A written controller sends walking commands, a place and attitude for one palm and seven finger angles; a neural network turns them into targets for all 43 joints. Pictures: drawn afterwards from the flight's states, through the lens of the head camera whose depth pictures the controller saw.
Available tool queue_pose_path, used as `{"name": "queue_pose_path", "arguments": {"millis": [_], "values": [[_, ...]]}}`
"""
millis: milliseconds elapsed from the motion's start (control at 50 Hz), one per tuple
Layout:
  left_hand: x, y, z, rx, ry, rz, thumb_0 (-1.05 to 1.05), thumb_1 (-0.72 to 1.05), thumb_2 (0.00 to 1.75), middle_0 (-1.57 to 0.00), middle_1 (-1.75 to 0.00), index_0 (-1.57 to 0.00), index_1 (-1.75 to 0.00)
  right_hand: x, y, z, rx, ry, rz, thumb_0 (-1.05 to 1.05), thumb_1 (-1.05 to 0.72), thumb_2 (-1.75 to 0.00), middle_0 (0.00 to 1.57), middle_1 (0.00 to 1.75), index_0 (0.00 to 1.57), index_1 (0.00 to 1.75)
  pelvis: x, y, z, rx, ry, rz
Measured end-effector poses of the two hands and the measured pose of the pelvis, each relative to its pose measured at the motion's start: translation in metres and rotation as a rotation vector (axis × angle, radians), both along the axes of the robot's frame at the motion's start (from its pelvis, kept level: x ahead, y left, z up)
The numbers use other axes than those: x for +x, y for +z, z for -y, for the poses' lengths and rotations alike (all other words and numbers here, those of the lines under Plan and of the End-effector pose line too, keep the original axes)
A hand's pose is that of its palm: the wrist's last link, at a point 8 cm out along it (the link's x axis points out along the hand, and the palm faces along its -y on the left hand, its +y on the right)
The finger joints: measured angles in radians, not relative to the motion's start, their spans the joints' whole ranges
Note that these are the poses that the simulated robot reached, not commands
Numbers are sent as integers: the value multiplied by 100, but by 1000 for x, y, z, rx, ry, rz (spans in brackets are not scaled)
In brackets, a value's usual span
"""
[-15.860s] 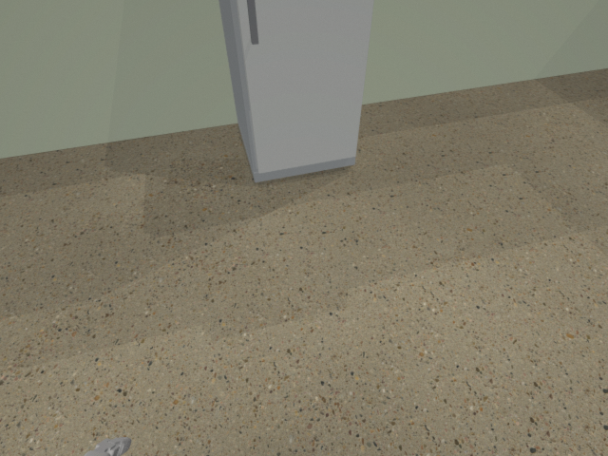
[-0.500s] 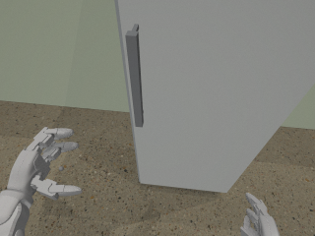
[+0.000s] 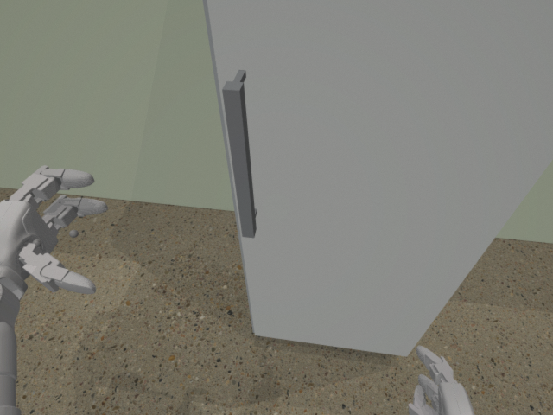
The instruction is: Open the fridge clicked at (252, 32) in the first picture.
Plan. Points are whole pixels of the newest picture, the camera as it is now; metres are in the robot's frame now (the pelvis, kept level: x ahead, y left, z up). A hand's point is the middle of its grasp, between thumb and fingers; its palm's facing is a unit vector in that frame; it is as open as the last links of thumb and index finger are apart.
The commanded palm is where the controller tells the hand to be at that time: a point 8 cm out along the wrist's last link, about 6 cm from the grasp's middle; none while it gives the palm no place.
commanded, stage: raise the hand to about handle height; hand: left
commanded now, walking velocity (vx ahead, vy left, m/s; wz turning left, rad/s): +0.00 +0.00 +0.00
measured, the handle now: (245, 165) +0.47 +0.11 +0.12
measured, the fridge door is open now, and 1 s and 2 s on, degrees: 0 0 0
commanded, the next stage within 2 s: move the hooked fingers beside the handle in 0.46 s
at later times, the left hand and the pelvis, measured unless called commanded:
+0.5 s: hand (105, 241) +0.28 +0.25 +0.14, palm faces +0.01 -1.00 -0.08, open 14.0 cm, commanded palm +0.25 +0.30 +0.15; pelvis +0.00 -0.02 +0.00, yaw -1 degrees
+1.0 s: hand (132, 219) +0.32 +0.24 +0.14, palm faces -0.01 -1.00 -0.04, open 14.0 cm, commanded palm +0.29 +0.28 +0.14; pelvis +0.00 -0.01 +0.00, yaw -2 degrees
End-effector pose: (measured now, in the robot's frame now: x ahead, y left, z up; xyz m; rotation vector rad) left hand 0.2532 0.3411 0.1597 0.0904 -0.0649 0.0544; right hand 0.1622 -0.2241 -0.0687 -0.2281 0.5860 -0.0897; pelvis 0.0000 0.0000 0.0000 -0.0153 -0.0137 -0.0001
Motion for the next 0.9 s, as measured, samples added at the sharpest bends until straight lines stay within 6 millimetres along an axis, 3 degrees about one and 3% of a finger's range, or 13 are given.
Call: {"name": "queue_pose_path", "arguments": {"millis": [120,200,280,640,900], "values": [[9,-15,16,-13,-59,-90,-1,-50,30,-30,-119,-30,-120,-7,-2,20,-7,-38,-13,1,-90,-90,21,30,20,30,0,0,4,7,-12,-13],[7,-18,28,-23,-65,-57,-1,-50,30,-30,-119,-30,-120,-9,0,29,-18,-55,-4,1,-90,-90,21,30,20,30,1,0,8,10,-21,-13],[4,-16,27,-32,-18,-14,-1,-50,30,-30,-120,-30,-120,-8,3,33,-23,-60,7,1,-90,-90,20,30,20,30,2,0,12,12,-21,-6],[4,-16,29,-32,-16,-47,-1,-50,30,-30,-120,-30,-120,1,1,26,6,-49,27,1,-90,-90,21,30,20,30,-1,0,15,12,-16,-4],[39,-19,47,-46,-64,-38,-1,-50,30,-30,-120,-30,-120,-11,-3,24,-8,-80,-12,1,-90,-90,21,30,20,30,0,0,9,13,-21,-13]]}}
